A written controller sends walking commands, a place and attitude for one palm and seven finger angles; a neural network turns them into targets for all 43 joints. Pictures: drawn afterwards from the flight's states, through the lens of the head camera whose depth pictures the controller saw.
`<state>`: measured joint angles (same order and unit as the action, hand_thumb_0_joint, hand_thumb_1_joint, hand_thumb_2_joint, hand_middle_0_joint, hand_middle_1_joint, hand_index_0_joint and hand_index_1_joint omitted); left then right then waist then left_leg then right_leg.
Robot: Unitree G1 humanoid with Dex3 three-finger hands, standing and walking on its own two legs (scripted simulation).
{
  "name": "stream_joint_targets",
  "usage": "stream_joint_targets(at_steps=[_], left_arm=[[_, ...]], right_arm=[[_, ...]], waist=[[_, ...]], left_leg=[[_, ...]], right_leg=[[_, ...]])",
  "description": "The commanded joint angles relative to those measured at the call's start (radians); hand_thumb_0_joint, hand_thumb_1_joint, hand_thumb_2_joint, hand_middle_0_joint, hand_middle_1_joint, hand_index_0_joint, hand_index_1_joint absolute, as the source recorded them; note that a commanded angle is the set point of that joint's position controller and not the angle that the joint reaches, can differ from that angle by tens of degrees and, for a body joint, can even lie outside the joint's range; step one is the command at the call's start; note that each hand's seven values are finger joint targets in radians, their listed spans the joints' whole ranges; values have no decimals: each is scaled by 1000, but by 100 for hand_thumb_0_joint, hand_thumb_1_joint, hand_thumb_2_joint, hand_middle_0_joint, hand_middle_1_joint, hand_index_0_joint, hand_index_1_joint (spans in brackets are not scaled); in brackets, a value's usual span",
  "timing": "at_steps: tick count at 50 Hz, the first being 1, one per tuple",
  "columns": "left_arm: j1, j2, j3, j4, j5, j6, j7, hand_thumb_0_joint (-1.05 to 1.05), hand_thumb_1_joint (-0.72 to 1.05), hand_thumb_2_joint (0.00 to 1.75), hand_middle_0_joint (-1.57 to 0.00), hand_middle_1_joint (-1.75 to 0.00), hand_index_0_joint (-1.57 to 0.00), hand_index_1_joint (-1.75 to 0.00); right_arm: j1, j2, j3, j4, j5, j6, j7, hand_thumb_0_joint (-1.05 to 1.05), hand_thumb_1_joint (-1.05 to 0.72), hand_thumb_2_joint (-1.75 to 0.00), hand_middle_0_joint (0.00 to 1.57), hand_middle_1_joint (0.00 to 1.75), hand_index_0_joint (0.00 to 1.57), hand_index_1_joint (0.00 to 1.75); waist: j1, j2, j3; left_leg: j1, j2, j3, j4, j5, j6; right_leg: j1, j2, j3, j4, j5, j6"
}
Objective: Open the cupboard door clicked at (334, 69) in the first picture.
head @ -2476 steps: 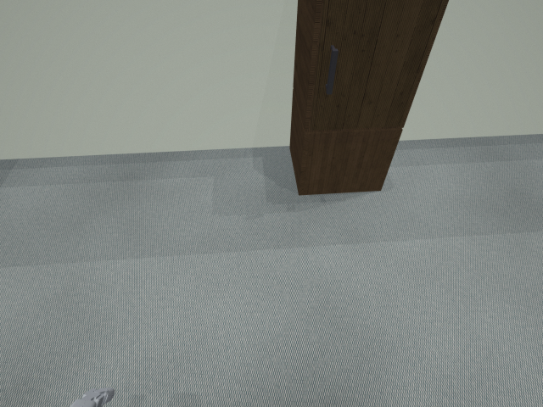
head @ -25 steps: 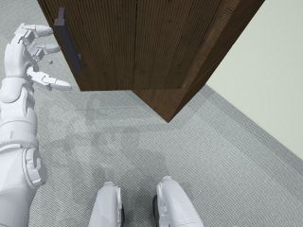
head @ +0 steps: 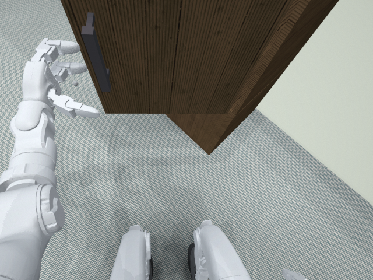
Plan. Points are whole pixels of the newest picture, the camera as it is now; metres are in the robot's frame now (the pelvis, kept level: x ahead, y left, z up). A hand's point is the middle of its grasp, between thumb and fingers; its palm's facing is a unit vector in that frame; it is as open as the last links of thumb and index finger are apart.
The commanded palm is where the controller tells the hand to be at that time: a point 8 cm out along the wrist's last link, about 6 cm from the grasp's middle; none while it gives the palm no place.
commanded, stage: move the hooked fingers beside the handle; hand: left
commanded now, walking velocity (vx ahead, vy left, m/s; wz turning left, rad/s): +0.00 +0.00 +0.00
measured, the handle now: (99, 56) +0.55 +0.15 +0.06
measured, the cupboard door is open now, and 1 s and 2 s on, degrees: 48 48 48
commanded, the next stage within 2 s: slide the fingers in behind the handle in 0.22 s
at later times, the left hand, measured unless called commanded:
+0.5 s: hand (80, 83) +0.50 +0.19 +0.05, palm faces -0.02 -1.00 -0.01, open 14.0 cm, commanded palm +0.48 +0.23 +0.05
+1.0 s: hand (97, 84) +0.50 +0.15 +0.05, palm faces -0.02 -1.00 +0.00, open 14.0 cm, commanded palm +0.47 +0.20 +0.05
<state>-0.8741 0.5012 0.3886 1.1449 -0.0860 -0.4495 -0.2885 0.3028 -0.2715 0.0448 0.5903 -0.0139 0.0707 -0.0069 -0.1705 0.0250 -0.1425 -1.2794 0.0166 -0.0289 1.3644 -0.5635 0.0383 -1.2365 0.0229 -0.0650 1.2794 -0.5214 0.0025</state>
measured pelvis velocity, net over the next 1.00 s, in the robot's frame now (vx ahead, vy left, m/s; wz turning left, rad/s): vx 0.00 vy -0.01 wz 0.00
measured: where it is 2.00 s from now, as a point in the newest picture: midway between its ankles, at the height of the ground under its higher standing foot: outside the picture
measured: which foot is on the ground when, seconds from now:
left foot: down 0.00-1.00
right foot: down 0.00-1.00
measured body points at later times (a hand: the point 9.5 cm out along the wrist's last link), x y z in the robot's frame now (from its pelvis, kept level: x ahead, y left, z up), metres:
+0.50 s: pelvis +0.00 -0.01 +0.00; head +0.15 +0.02 +0.43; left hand +0.49 +0.24 +0.05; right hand +0.04 -0.27 -0.11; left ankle +0.03 +0.09 -0.60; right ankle +0.04 -0.13 -0.60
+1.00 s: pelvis +0.00 -0.01 +0.00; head +0.14 +0.02 +0.43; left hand +0.49 +0.21 +0.05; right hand +0.04 -0.27 -0.11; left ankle +0.03 +0.09 -0.60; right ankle +0.04 -0.13 -0.60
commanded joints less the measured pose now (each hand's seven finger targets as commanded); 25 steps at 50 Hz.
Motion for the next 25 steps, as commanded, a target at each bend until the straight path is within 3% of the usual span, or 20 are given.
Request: stream_joint_targets(at_steps=[1, 3, 4, 5, 6, 9, 11, 13, 15, 18, 21, 22, 25], left_arm=[[-420, 278, 58, -261, -16, -97, 12, 0, -50, 30, -30, -120, -30, -120], [-388, 255, 45, -284, -20, -99, 5, 0, -50, 30, -30, -120, -30, -120], [-387, 247, 36, -279, -23, -98, 2, 0, -50, 30, -30, -120, -30, -120], [-362, 245, 42, -272, -24, -90, 1, 0, -50, 30, -30, -120, -30, -120], [-360, 224, 26, -268, -28, -79, -2, 0, -50, 30, -30, -120, -30, -120], [-351, 241, 44, -248, -39, -52, -8, 0, -50, 30, -30, -120, -30, -120], [-332, 235, 45, -266, -41, -50, -8, 0, -50, 30, -30, -120, -30, -120], [-351, 200, 15, -300, -43, -63, -6, 0, -50, 30, -30, -120, -30, -120], [-361, 212, 25, -307, -45, -81, 0, 0, -50, 30, -30, -120, -30, -120], [-334, 197, 20, -231, -42, -72, 5, 0, -50, 30, -30, -120, -30, -120], [-339, 185, 6, -226, -34, -72, 8, 0, -50, 30, -30, -120, -30, -120], [-343, 180, 1, -216, -35, -69, 10, 0, -50, 30, -30, -120, -30, -120], [-341, 204, 21, -237, -33, -83, 17, 0, -50, 30, -30, -120, -30, -120]], right_arm=[[169, -193, -70, -45, -5, -11, -12, 0, -90, -90, 20, 30, 20, 30], [166, -190, -72, -49, -4, -8, -6, 0, -90, -90, 20, 30, 20, 30], [175, -188, -73, -46, -5, -6, -6, 0, -90, -90, 20, 30, 20, 30], [175, -190, -75, -47, -2, -1, -5, 0, -90, -90, 20, 30, 20, 30], [175, -189, -76, -45, 0, 2, -4, 0, -90, -90, 20, 30, 20, 30], [181, -190, -73, -46, 5, 7, -9, 0, -90, -90, 20, 30, 20, 30], [177, -185, -75, -49, 8, 7, -10, 0, -90, -90, 20, 30, 20, 30], [174, -180, -77, -45, 7, 4, -10, 0, -90, -90, 20, 30, 20, 30], [176, -180, -77, -37, 4, 0, -10, 0, -90, -90, 20, 30, 20, 30], [176, -179, -75, -31, 6, -1, -12, 0, -90, -90, 20, 30, 20, 30], [171, -177, -74, -34, 5, -5, -11, 0, -90, -90, 20, 30, 20, 30], [170, -176, -71, -33, 4, -6, -9, 0, -90, -90, 20, 30, 20, 30], [171, -177, -72, -41, 2, -7, -9, 0, -90, -90, 20, 30, 20, 30]], waist=[[5, 200, -577], [17, 211, -616], [6, 198, -615], [14, 199, -606], [3, 177, -595], [-2, 115, -550], [12, 124, -563], [2, 134, -559], [6, 144, -558], [-10, 75, -483], [-2, 127, -487], [-6, 118, -468], [7, 123, -511]], left_leg=[[518, 11, -74, -155, 421, -25], [552, 13, -73, -152, 463, -30], [565, 16, -78, -153, 492, -30], [564, 18, -77, -155, 504, -32], [552, 19, -73, -155, 483, -28], [476, 12, -63, -160, 427, -14], [478, 11, -56, -165, 430, -15], [505, 12, -57, -168, 431, -16], [520, 14, -62, -169, 442, -20], [434, 8, -51, -171, 358, -10], [444, 6, -46, -174, 347, -13], [433, 5, -46, -175, 339, -12], [444, 5, -45, -170, 367, -13]], right_leg=[[143, 19, 17, -118, 244, -38], [158, 20, 16, -118, 266, -38], [160, 24, 11, -115, 282, -38], [159, 22, 12, -119, 292, -36], [167, 24, 12, -127, 290, -32], [214, 25, 18, -138, 292, -29], [229, 23, 21, -141, 302, -28], [212, 24, 21, -149, 296, -29], [202, 24, 20, -147, 293, -31], [218, 25, 26, -163, 257, -26], [199, 21, 27, -160, 242, -30], [197, 22, 26, -163, 239, -30], [219, 22, 29, -151, 263, -32]])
